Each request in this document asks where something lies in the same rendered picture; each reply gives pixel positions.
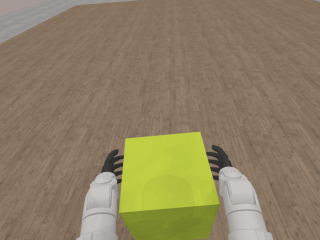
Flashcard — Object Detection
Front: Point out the right robot hand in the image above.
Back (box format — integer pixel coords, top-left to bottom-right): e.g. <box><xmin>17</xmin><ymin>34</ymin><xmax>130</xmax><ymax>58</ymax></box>
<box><xmin>206</xmin><ymin>145</ymin><xmax>233</xmax><ymax>181</ymax></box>

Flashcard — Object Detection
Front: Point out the robot right forearm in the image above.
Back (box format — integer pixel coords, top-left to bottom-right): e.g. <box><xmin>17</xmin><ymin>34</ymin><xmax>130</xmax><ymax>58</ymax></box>
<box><xmin>218</xmin><ymin>166</ymin><xmax>274</xmax><ymax>240</ymax></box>

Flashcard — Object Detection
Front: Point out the carton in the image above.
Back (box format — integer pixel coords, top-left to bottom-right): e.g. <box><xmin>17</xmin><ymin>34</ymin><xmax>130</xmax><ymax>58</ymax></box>
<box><xmin>119</xmin><ymin>132</ymin><xmax>220</xmax><ymax>240</ymax></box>

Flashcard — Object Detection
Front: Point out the left robot hand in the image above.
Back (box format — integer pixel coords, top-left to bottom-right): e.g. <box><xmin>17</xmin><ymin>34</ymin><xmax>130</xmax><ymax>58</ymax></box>
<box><xmin>101</xmin><ymin>149</ymin><xmax>124</xmax><ymax>184</ymax></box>

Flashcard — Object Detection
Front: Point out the robot left forearm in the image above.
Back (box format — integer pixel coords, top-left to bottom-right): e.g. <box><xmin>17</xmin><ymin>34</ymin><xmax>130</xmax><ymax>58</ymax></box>
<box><xmin>76</xmin><ymin>172</ymin><xmax>119</xmax><ymax>240</ymax></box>

